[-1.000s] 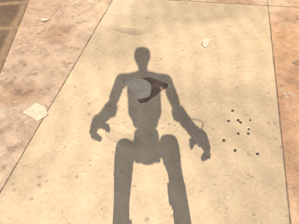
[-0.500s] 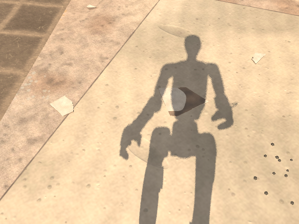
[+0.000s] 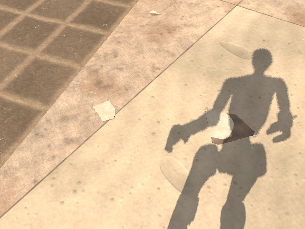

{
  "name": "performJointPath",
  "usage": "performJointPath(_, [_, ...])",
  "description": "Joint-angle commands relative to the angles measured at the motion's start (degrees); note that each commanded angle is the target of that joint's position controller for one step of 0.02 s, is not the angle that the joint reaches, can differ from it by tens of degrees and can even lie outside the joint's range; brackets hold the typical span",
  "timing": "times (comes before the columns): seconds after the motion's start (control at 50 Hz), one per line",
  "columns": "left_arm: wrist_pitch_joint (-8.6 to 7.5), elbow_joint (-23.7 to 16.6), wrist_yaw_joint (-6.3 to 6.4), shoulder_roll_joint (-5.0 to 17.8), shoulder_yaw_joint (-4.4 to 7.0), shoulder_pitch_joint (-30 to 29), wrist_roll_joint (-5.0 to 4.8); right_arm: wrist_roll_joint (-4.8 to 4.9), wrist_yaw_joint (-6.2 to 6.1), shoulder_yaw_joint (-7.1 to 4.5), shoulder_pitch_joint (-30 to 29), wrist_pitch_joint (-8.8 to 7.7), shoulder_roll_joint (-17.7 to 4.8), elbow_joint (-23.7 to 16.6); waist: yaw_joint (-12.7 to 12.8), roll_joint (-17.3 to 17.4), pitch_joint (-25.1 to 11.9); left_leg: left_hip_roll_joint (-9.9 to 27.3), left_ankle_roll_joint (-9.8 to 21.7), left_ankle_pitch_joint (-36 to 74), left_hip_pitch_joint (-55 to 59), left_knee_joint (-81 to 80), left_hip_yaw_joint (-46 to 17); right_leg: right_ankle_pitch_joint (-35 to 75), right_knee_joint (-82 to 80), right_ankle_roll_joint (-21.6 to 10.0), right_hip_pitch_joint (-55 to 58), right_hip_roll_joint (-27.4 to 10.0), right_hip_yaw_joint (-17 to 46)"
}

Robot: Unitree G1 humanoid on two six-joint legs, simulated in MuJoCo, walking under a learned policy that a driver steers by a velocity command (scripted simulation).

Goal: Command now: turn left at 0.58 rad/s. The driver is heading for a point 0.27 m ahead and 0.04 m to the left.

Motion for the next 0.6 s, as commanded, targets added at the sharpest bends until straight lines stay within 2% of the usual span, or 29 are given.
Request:
performJointPath(0.02, [-0.71,-5.38,0.28,11.77,3.41,-0.28,2.34,-0.56,0.00,-2.57,2.13,-1.72,-8.72,-5.00,-0.57,-15.63,-5.13,2.30,-1.98,-16.75,-10.79,25.07,1.30,11.52,-17.09,-16.43,8.72,-24.31,26.40])
performJointPath(0.04, [-0.71,-5.96,0.64,8.81,2.66,-2.94,1.51,0.12,0.04,-3.28,3.16,-1.35,-9.89,-3.18,-1.38,-11.07,-4.49,2.79,-2.82,-12.70,-10.75,29.28,1.95,12.33,-15.29,-14.05,8.38,-20.79,19.21])
performJointPath(0.06, [-0.61,-6.44,0.82,7.54,2.33,-4.50,0.57,0.16,-0.34,-3.18,4.60,-0.58,-8.57,-1.50,-1.76,-8.80,-4.08,3.25,-4.10,-9.67,-10.79,32.10,3.10,12.76,-14.08,-11.64,9.18,-17.02,13.45])
performJointPath(0.08, [-0.48,-6.44,1.09,6.88,2.10,-4.77,-0.26,0.01,-0.48,-2.92,4.93,0.00,-7.37,-1.19,-1.25,-8.71,-3.61,3.70,-5.14,-7.10,-12.15,34.87,3.58,14.61,-13.57,-11.25,10.41,-15.95,10.60])
performJointPath(0.12, [0.10,-6.21,1.61,6.47,1.83,-3.34,-0.17,0.59,-0.28,-2.14,2.97,0.45,-5.08,-2.03,0.06,-9.51,-3.15,4.47,-6.55,-4.38,-11.81,33.83,6.57,17.72,-13.92,-11.71,11.25,-13.93,4.97])
performJointPath(0.18, [1.02,-5.23,2.16,7.80,2.53,0.57,0.11,0.80,0.05,-1.26,-1.93,0.27,-3.37,-4.41,3.30,-11.55,-4.33,6.72,-7.87,-4.16,-12.78,25.05,8.33,19.49,-13.58,-13.32,18.27,-15.62,3.48])
performJointPath(0.24, [1.42,-5.08,1.83,10.05,3.56,0.18,-0.30,0.41,0.94,-0.50,-3.11,0.20,-2.23,-5.48,3.92,-12.33,-5.67,8.77,-7.30,-6.16,-6.76,16.27,10.45,20.71,-13.33,-13.95,18.22,-17.55,1.42])
performJointPath(0.3, [1.42,-4.92,0.99,11.24,4.19,-1.02,-1.00,0.50,1.59,-0.75,-2.35,0.52,-3.08,-5.58,3.54,-13.18,-6.02,8.60,-5.77,-6.24,-0.24,8.73,13.29,22.56,-12.70,-13.90,16.10,-18.61,-0.62])
performJointPath(0.34, [1.28,-4.47,0.60,11.69,4.47,-1.30,-1.81,0.62,2.05,-1.05,-1.57,0.85,-3.44,-5.58,2.92,-13.15,-6.02,8.33,-4.05,-4.47,2.70,2.41,14.19,23.10,-11.03,-13.12,16.35,-19.41,-1.13])
performJointPath(0.38, [1.26,-3.77,0.48,11.77,4.69,-1.52,-3.03,0.85,2.48,-1.36,2.05,0.96,-3.09,-4.11,0.72,-11.52,-6.87,6.57,-0.68,1.95,11.10,-8.29,16.70,9.75,-8.82,-10.22,12.22,-18.58,-3.49])
performJointPath(0.4, [1.12,-2.95,0.36,9.50,4.13,-0.09,-2.93,1.13,2.22,-2.18,6.08,0.84,-4.38,-2.30,-0.40,-8.55,-7.67,5.25,1.41,2.00,19.77,-11.43,15.97,-0.53,-4.61,-7.56,5.73,-16.48,-6.13])
performJointPath(0.42, [0.92,-3.39,-0.21,5.19,2.82,-0.76,-1.50,1.65,1.70,-3.56,12.25,0.39,-8.03,-0.72,-2.30,2.52,-7.68,13.25,5.56,-0.61,30.23,-15.72,3.04,-13.75,10.30,-3.09,-7.39,-11.54,-12.12])
performJointPath(0.44, [0.06,-8.73,-0.19,3.41,1.96,-6.22,-0.01,0.76,1.71,-4.79,15.19,-1.02,-15.64,-1.58,-3.75,16.20,-5.80,28.04,17.67,-10.70,33.29,-20.90,-26.20,-26.78,25.74,0.65,-28.42,-1.32,-10.91])
performJointPath(0.46, [-1.40,-9.54,-0.30,6.99,3.04,-10.79,-1.33,-0.74,2.13,-3.63,14.42,-3.18,-11.86,-1.94,-6.48,9.66,-4.80,29.33,20.47,-18.08,29.74,-25.93,-29.56,-24.00,32.29,-0.22,-31.13,-2.66,-0.50])
performJointPath(0.48, [-2.08,-8.98,-1.00,9.21,3.69,-9.66,-2.78,-0.91,1.79,-2.12,10.98,-4.37,-8.42,-1.38,-3.57,9.76,-1.60,27.79,17.58,-21.37,27.59,-27.14,-23.82,-17.30,32.11,-1.64,-31.71,-4.75,0.14])
performJointPath(0.5, [-2.40,-6.68,-1.30,9.71,4.04,-6.72,-2.43,-0.36,1.42,-1.14,8.23,-5.00,-5.75,-1.39,-1.75,8.16,-0.27,24.98,14.62,-18.48,26.30,-26.78,-17.90,-11.29,30.56,-1.70,-30.19,-6.13,-0.70])
performJointPath(0.52, [-2.56,-5.39,-1.36,9.72,4.10,-5.57,-1.43,-0.11,1.09,-0.45,6.10,-5.10,-4.39,-1.29,-1.04,7.97,0.09,22.68,12.71,-13.53,25.54,-26.97,-13.39,-6.38,27.85,-1.00,-28.72,-6.80,-0.96])
performJointPath(0.54, [-2.71,-4.38,-1.66,8.95,3.95,-4.61,-1.05,-0.54,0.77,-0.06,5.43,-5.29,-4.23,-1.20,-0.51,8.12,0.28,20.63,11.54,-8.56,23.62,-27.70,-9.26,-1.79,27.10,-0.40,-25.86,-6.92,-1.69])
performJointPath(0.58, [-2.98,-3.17,-2.13,7.08,3.28,-4.29,-1.35,-1.53,0.42,0.02,6.24,-5.92,-4.62,-0.48,-0.57,5.30,0.36,19.21,10.88,3.61,22.46,-28.22,-3.92,5.03,24.83,0.64,-23.25,-6.43,-2.96])
performJointPath(0.6, [-3.05,-2.95,-2.14,6.30,2.95,-4.62,-1.17,-1.68,0.28,0.11,6.52,-6.07,-4.67,0.08,-0.51,3.87,0.42,18.59,10.57,11.78,22.09,-27.53,-1.14,6.83,21.84,1.17,-21.67,-6.09,-3.33])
